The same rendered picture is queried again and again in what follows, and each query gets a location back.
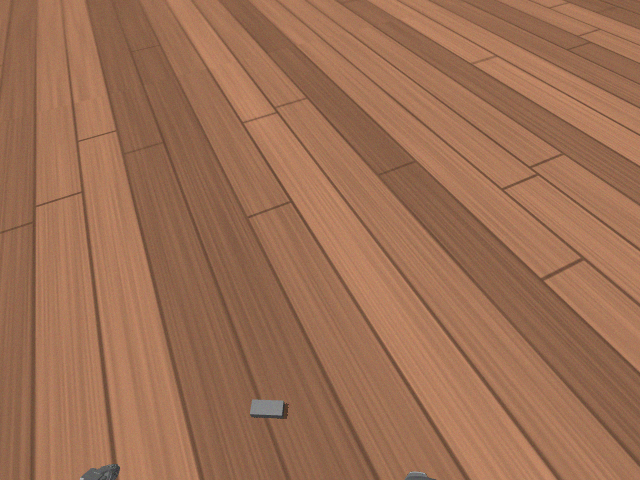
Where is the small box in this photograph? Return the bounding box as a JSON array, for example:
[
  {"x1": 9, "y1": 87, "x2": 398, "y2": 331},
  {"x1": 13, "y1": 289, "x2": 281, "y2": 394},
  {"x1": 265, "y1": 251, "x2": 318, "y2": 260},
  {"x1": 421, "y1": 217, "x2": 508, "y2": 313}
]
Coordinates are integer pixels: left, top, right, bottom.
[{"x1": 250, "y1": 399, "x2": 285, "y2": 419}]

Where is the left robot hand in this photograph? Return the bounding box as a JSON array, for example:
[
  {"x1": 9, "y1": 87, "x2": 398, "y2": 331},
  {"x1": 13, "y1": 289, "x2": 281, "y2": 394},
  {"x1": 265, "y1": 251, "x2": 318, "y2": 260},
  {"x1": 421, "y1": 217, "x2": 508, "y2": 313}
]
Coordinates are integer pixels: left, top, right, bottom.
[{"x1": 80, "y1": 464, "x2": 120, "y2": 480}]

